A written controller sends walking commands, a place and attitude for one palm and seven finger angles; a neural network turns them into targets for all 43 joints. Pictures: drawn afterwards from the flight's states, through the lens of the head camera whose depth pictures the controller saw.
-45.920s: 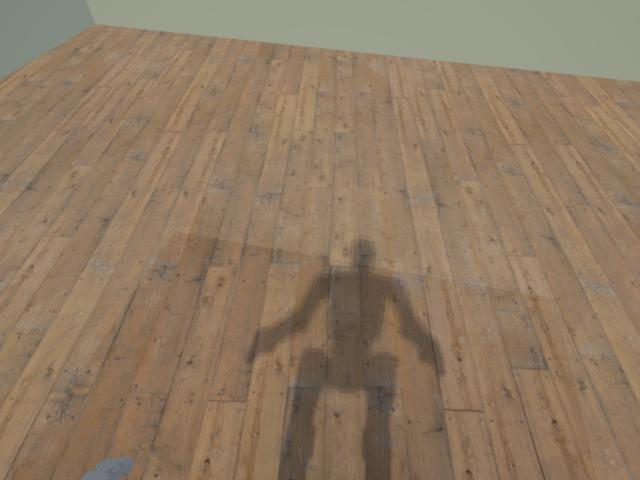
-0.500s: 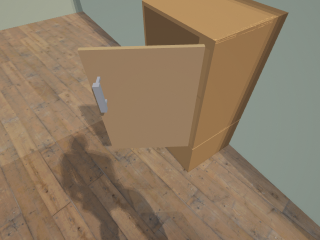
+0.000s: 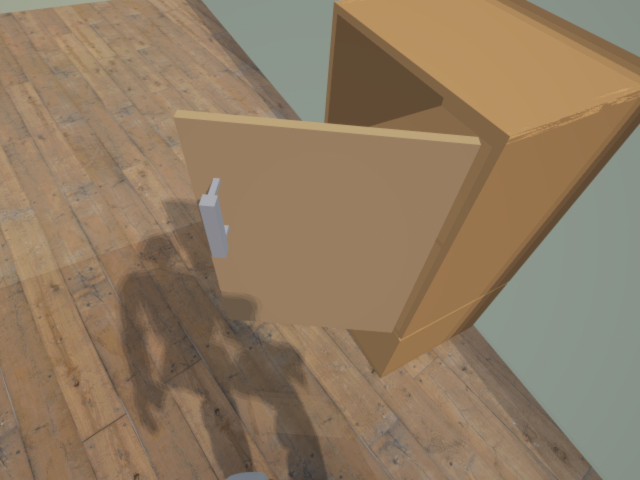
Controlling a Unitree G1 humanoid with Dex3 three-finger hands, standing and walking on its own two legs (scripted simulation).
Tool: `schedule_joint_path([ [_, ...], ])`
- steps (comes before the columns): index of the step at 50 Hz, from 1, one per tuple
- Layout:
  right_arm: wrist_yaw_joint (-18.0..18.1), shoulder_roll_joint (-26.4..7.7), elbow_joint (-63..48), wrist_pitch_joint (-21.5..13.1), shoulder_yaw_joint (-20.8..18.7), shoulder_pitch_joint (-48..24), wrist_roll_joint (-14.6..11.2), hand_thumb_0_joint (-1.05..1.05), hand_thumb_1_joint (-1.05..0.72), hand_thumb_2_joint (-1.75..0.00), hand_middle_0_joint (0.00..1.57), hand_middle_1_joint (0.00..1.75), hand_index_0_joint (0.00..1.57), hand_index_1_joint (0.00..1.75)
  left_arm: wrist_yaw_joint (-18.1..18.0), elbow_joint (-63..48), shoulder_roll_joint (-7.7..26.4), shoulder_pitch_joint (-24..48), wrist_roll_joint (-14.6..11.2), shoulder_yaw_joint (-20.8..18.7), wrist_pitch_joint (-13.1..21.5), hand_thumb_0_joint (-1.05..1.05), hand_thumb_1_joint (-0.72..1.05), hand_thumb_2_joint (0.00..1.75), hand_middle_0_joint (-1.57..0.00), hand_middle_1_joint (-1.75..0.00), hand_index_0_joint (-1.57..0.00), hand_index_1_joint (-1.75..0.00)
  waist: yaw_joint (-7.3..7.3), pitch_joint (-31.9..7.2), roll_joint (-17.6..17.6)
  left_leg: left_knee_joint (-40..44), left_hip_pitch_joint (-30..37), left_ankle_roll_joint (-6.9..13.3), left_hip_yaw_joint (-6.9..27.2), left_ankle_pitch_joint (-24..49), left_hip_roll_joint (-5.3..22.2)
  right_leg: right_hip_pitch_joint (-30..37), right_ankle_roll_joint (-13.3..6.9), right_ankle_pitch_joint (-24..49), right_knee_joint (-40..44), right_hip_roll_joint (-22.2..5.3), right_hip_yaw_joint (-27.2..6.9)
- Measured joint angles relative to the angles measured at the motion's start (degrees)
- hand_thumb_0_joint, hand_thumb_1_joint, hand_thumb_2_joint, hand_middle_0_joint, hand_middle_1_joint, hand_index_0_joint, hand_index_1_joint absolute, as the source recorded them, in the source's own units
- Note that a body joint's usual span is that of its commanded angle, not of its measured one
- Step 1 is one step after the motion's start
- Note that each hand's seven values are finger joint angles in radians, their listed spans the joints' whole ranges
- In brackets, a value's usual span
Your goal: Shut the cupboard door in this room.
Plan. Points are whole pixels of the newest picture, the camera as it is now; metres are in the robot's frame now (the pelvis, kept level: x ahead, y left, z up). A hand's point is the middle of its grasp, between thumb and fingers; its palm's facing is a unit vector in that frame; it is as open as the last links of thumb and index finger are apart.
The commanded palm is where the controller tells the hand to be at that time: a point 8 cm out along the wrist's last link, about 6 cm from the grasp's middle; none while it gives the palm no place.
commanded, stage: come to a stop and stand still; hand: left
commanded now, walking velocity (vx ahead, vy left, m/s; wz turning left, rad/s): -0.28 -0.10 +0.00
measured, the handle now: (217, 218) +0.49 +0.21 -0.02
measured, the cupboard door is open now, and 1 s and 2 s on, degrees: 58 58 58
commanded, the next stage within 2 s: look again from close up in 0.72 s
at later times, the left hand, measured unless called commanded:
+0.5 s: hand out of the picture +0.03 +0.11 -0.17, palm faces +0.02 -0.98 -0.20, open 7.4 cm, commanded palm none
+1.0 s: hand out of the picture -0.03 +0.11 -0.16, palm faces +0.01 -0.98 -0.22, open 7.4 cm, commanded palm none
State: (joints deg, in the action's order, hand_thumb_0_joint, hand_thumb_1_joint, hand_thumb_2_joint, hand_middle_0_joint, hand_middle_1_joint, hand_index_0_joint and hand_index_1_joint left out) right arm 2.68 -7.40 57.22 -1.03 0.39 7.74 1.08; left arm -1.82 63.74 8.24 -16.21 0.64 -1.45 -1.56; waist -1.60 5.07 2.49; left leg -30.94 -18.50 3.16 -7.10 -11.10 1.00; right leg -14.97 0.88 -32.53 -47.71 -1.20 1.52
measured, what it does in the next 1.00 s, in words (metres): steps on the spot: right foot, then left foot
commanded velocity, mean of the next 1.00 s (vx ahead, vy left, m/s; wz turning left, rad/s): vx -0.02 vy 0.00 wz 0.00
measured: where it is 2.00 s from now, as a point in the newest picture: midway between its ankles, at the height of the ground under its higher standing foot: outside the picture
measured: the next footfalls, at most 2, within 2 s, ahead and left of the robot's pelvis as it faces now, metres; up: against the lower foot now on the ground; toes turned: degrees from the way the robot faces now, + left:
right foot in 0.26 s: +0.04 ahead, -0.16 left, +0.00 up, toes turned -2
left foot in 0.52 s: +0.03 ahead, +0.06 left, +0.00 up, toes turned +2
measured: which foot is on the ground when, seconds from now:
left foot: down 0.00-0.26, up 0.28-0.50, down 0.52-1.00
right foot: up 0.00-0.24, down 0.26-1.00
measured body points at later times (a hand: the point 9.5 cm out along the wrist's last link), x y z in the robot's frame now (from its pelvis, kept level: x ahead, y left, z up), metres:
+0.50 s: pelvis -0.01 -0.07 +0.00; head +0.01 -0.07 +0.45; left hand +0.03 +0.16 -0.15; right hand +0.01 -0.32 -0.15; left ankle -0.04 +0.05 -0.72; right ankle -0.01 -0.17 -0.73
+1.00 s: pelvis -0.03 -0.06 +0.01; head -0.03 -0.08 +0.46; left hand -0.03 +0.16 -0.14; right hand -0.02 -0.28 -0.16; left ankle -0.05 +0.04 -0.73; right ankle -0.01 -0.17 -0.73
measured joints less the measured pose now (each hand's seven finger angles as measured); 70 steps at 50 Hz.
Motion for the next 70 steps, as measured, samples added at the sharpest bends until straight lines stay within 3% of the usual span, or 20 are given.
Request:
schedule_joint_path([
  [7,-0.41,-1.77,-0.64,3.16,-1.58,-2.42,0.41,-0.01,-0.92,-0.9,0.2,0.3,0.2,0.3,0.56,-5.23,1.51,4.18,0.82,-1.74,-1.75,0.01,0.9,0.9,-0.19,-0.3,-0.2,-0.3,0.46,1.11,-2.92,1.51,-0.44,-1.33,0.99,1.67,2.57,-7.02,0.01,4.05,-1.93,0.36,-0.63],
  [11,-0.92,-3.17,-0.63,4.01,-2.57,-1.54,0.45,0.0,-0.91,-0.9,0.2,0.3,0.2,0.3,0.63,-6.96,2.71,4.31,0.96,-2.36,-1.26,0.01,0.9,0.9,-0.19,-0.3,-0.2,-0.3,0.61,0.22,-4.16,-0.07,-1.62,-3.08,1.73,1.48,4.07,-3.73,-0.02,10.44,5.54,0.32,0.15],
  [13,-1.31,-3.37,-0.73,4.45,-3.04,-0.44,0.03,0.0,-0.91,-0.9,0.2,0.3,0.2,0.3,0.55,-7.66,3.76,3.02,1.3,-2.39,-0.39,0.0,0.9,0.9,-0.19,-0.3,-0.2,-0.3,0.45,-1.3,-2.87,-3.05,-3.38,-3.91,1.33,-0.51,3.59,-0.81,-0.88,14.95,13.44,-0.55,-1.29],
  [16,-1.83,-4.82,-0.49,5.57,-4.07,0.93,-0.22,0.0,-0.91,-0.9,0.2,0.3,0.2,0.3,0.74,-6.5,2.78,2.86,1.73,-1.63,-0.65,0.01,0.91,0.9,-0.19,-0.3,-0.2,-0.3,1.28,-1.74,-4.52,-11.68,-5.63,-3.67,4.96,-12.36,2.19,-0.74,-1.59,14.23,12.55,0.29,-0.2],
  [20,-2.0,-5.26,0.56,5.52,-4.11,3.02,-0.19,0.0,-0.91,-0.9,0.2,0.3,0.2,0.3,1.01,-5.76,1.62,2.27,1.62,-0.86,-0.46,0.01,0.9,0.9,-0.19,-0.3,-0.2,-0.3,1.69,-2.99,-4.05,-19.88,-5.22,-3.43,5.64,-14.26,0.11,0.22,-2.12,16.48,16.7,0.65,-0.15],
  [22,-1.88,-4.87,0.97,4.92,-3.77,4.15,-0.33,0.0,-0.91,-0.9,0.19,0.3,0.19,0.3,0.98,-5.55,1.31,2.52,1.54,-0.62,-0.17,0.01,0.9,0.9,-0.19,-0.3,-0.2,-0.3,2.0,-3.16,-3.34,-16.92,-2.46,-3.71,5.21,-14.35,-0.2,0.37,-2.41,17.45,18.21,0.9,0.02],
  [26,-1.4,-3.89,2.6,3.29,-2.58,6.46,-0.46,0.0,-0.91,-0.9,0.19,0.3,0.19,0.3,0.64,-4.86,1.14,3.52,0.69,-0.36,0.6,0.01,0.91,0.9,-0.2,-0.3,-0.2,-0.3,2.39,-3.39,-2.94,1.17,6.61,-3.51,5.99,-6.88,0.17,-0.45,-2.39,17.24,17.69,2.19,1.34],
  [32,-0.73,-0.57,6.18,2.23,-0.53,7.62,-0.14,0.01,-0.91,-0.9,0.19,0.3,0.19,0.3,0.38,-2.55,2.31,4.89,-0.01,-0.35,0.48,0.01,0.93,0.9,-0.2,-0.3,-0.2,-0.3,1.22,-2.75,-0.14,5.68,10.1,-3.32,5.56,-5.05,-0.18,3.0,-2.36,19.6,22.11,2.02,0.88],
  [40,-0.7,-0.18,7.15,2.14,-0.22,8.08,-0.14,0.01,-0.92,-0.9,0.2,0.3,0.2,0.3,0.76,0.16,1.26,3.08,0.05,0.27,0.6,0.01,0.92,0.9,-0.19,-0.3,-0.2,-0.3,1.2,-3.13,-2.22,9.03,12.34,-3.42,5.14,-3.3,-0.17,4.95,-2.48,21.25,25.13,2.15,0.47],
  [44,-1.18,-1.65,4.89,1.38,-0.49,8.09,-0.4,0.01,-0.92,-0.9,0.2,0.3,0.2,0.3,-0.4,-0.21,0.06,0.85,0.29,1.53,2.8,0.01,0.91,0.9,-0.2,-0.3,-0.2,-0.3,1.8,-2.64,-4.32,3.93,8.98,-3.25,5.05,-5.43,0.36,2.71,-2.37,20.76,22.67,2.54,0.46],
  [48,-1.39,-2.13,3.26,0.48,-0.25,9.54,-0.24,0.01,-0.92,-0.9,0.2,0.3,0.2,0.3,-0.02,0.05,-0.21,-0.84,0.27,2.06,2.42,0.01,0.91,0.9,-0.2,-0.3,-0.2,-0.3,2.3,-3.81,-5.06,2.92,8.78,-2.61,4.96,-5.97,-0.52,1.94,-1.97,19.3,20.27,1.63,0.32],
  [54,-1.47,-1.81,3.52,0.4,0.63,10.77,-0.11,0.01,-0.92,-0.9,0.2,0.3,0.2,0.3,0.34,-0.4,0.08,-1.41,0.15,2.26,2.06,0.01,0.9,0.9,-0.2,-0.3,-0.2,-0.3,1.84,-4.81,-4.78,3.94,9.59,-2.14,4.42,-5.5,-1.46,1.78,-1.49,18.91,19.41,0.75,-0.28],
  [70,-1.25,-0.76,6.42,-0.22,1.19,10.95,-0.23,0.0,-0.91,-0.9,0.2,0.3,0.2,0.3,0.43,-0.01,-0.14,-0.15,0.1,2.17,2.13,0.01,0.91,0.9,-0.19,-0.3,-0.2,-0.3,1.61,-2.97,-3.1,6.37,10.14,-2.14,3.95,-4.51,-1.75,1.5,-1.44,19.23,20.31,0.57,-0.8],
])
